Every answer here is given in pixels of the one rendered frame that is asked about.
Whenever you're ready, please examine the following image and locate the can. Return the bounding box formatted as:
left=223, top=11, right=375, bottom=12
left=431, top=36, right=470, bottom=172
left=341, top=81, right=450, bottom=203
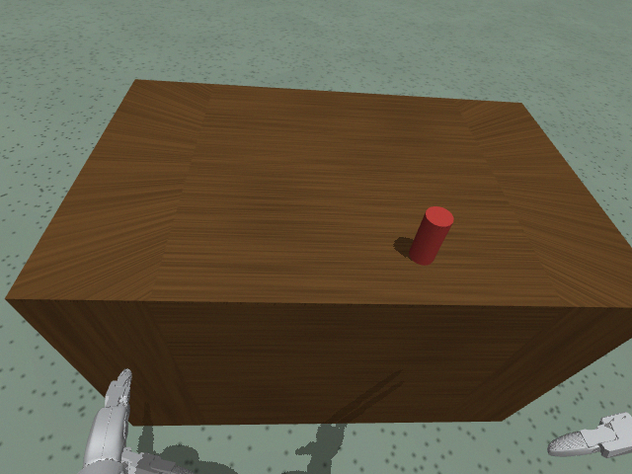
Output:
left=409, top=206, right=454, bottom=266

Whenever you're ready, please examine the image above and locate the right robot hand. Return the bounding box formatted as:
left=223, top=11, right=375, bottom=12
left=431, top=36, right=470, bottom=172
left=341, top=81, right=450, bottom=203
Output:
left=547, top=412, right=632, bottom=458

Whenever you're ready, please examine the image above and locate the left robot hand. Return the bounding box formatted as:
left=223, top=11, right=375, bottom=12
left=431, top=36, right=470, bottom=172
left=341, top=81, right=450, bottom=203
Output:
left=83, top=368, right=195, bottom=474

